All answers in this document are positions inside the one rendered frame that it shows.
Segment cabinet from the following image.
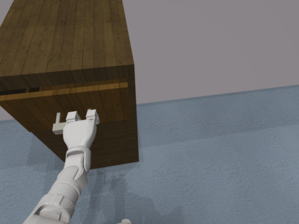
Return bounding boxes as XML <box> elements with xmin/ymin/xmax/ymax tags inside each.
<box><xmin>0</xmin><ymin>0</ymin><xmax>139</xmax><ymax>169</ymax></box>

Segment robot left upper arm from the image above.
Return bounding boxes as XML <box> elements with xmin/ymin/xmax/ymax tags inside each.
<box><xmin>26</xmin><ymin>214</ymin><xmax>66</xmax><ymax>224</ymax></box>

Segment robot left forearm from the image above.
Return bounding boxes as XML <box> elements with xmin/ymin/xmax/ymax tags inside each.
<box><xmin>23</xmin><ymin>147</ymin><xmax>91</xmax><ymax>224</ymax></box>

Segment handle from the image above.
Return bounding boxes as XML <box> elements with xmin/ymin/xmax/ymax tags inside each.
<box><xmin>52</xmin><ymin>109</ymin><xmax>91</xmax><ymax>135</ymax></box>

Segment left robot hand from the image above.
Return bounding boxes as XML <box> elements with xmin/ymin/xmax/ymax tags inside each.
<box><xmin>63</xmin><ymin>109</ymin><xmax>100</xmax><ymax>149</ymax></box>

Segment drawer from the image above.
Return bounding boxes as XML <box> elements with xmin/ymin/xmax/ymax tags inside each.
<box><xmin>0</xmin><ymin>78</ymin><xmax>131</xmax><ymax>132</ymax></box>

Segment robot left shin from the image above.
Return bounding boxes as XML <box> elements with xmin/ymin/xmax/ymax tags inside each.
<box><xmin>122</xmin><ymin>219</ymin><xmax>131</xmax><ymax>223</ymax></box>

